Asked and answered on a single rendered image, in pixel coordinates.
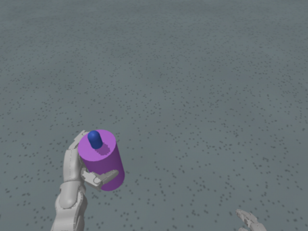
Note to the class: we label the left robot arm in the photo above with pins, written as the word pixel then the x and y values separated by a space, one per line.
pixel 70 207

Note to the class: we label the bottle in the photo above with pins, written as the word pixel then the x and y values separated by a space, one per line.
pixel 99 152

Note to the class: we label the left robot hand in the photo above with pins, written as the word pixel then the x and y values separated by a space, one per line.
pixel 75 169

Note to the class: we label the right robot hand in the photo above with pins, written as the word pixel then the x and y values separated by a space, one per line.
pixel 250 221

